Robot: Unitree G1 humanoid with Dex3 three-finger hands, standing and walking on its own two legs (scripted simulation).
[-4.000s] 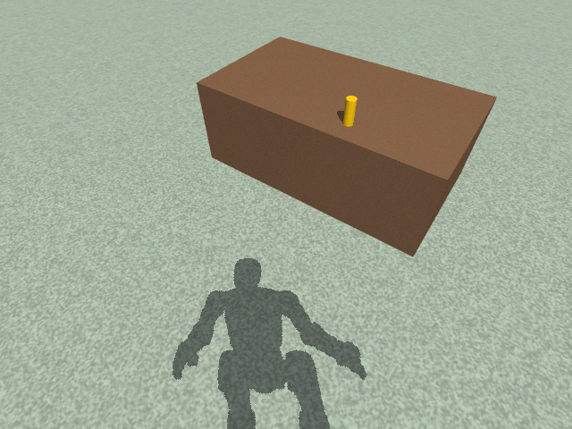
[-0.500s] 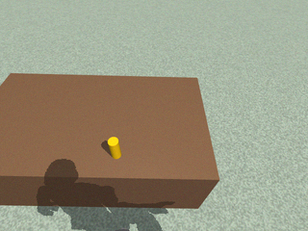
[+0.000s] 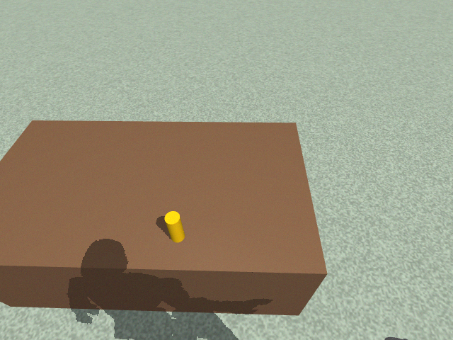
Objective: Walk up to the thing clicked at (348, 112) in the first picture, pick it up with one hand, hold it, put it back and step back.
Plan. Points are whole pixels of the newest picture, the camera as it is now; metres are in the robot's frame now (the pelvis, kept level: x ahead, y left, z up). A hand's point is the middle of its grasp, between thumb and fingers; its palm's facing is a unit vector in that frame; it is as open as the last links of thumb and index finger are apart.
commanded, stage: walk up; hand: left
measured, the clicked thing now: (175, 227) +0.48 +0.19 -0.26
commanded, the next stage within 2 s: stand in 0.50 s
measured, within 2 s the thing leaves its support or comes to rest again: neither
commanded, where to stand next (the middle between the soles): +0.05 -0.02 m, yaw +1 degrees
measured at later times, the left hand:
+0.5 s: hand out of the picture +0.11 +0.26 -0.15, palm faces -0.01 -0.95 -0.31, open 7.4 cm
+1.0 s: hand out of the picture +0.11 +0.27 -0.14, palm faces -0.02 -0.94 -0.34, open 7.4 cm
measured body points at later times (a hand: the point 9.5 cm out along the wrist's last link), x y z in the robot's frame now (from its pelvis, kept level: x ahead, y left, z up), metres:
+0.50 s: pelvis +0.01 +0.00 +0.01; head +0.03 +0.01 +0.46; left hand +0.11 +0.31 -0.12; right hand +0.09 -0.31 -0.12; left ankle +0.05 +0.15 -0.73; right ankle +0.01 -0.13 -0.73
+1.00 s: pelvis +0.03 +0.01 +0.01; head +0.05 +0.01 +0.46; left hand +0.11 +0.31 -0.12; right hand +0.13 -0.29 -0.12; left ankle +0.05 +0.15 -0.73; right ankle +0.01 -0.13 -0.73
